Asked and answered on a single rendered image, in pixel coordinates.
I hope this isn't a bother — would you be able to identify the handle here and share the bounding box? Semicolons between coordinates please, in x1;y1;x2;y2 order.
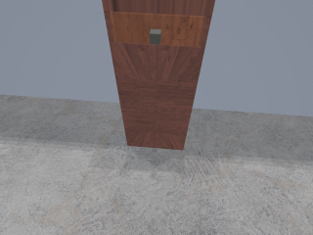
150;28;161;45

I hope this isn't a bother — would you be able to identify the drawer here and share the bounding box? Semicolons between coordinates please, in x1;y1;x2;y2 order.
110;12;205;47

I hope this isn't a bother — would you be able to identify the cabinet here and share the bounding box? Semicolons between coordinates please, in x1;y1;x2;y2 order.
102;0;215;151

